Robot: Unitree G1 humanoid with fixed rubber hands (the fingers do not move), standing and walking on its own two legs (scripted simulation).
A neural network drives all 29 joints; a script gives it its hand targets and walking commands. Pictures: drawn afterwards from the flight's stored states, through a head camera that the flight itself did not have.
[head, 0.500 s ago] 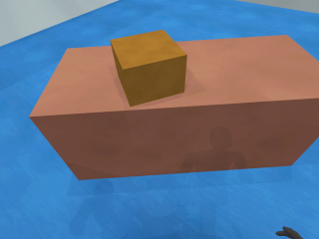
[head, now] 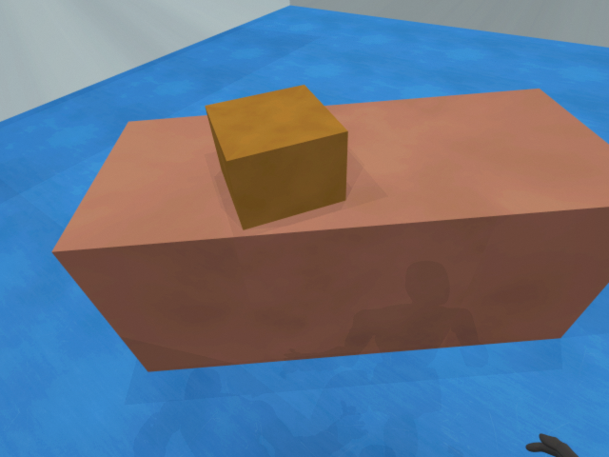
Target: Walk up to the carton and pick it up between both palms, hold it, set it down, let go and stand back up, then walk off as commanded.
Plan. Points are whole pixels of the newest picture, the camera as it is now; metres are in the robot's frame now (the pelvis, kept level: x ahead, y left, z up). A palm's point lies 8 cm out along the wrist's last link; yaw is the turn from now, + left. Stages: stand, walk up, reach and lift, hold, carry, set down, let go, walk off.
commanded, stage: walk up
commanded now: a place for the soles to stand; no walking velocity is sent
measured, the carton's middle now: (275, 153) +0.82 +0.09 -0.02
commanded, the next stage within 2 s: none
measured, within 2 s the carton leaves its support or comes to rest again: neither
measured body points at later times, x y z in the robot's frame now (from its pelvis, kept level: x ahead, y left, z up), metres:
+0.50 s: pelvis +0.11 +0.04 -0.01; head +0.12 +0.05 +0.44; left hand +0.19 +0.38 -0.09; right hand +0.23 -0.28 -0.08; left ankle +0.19 +0.15 -0.72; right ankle +0.05 -0.10 -0.66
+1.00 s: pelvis +0.23 +0.02 +0.00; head +0.23 +0.00 +0.45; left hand +0.32 +0.37 -0.05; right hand +0.34 -0.30 -0.09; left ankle +0.24 +0.17 -0.68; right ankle +0.26 -0.11 -0.72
